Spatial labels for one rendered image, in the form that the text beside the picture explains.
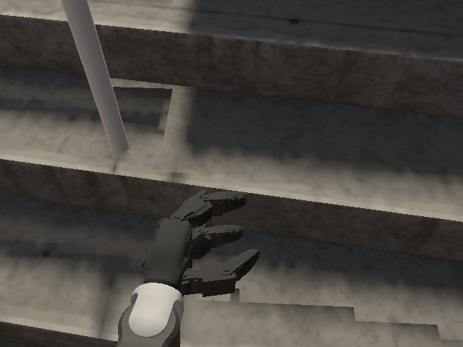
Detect left robot hand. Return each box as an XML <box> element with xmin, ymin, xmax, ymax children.
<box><xmin>143</xmin><ymin>190</ymin><xmax>260</xmax><ymax>298</ymax></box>

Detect left robot forearm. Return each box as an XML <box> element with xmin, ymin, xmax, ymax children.
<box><xmin>116</xmin><ymin>283</ymin><xmax>184</xmax><ymax>347</ymax></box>

